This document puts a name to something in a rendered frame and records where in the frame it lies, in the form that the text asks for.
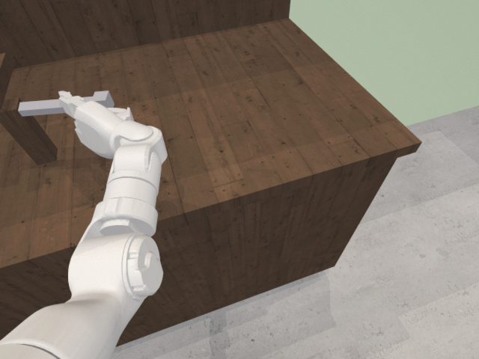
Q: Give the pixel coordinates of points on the left robot hand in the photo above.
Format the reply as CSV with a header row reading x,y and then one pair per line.
x,y
94,122

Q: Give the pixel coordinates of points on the tap lever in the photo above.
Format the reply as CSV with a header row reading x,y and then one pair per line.
x,y
54,106

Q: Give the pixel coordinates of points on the robot left forearm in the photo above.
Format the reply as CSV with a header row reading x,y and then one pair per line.
x,y
133,184

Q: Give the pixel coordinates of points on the counter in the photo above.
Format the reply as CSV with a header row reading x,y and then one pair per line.
x,y
275,152

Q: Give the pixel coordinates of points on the left robot upper arm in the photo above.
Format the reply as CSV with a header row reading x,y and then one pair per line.
x,y
110,277

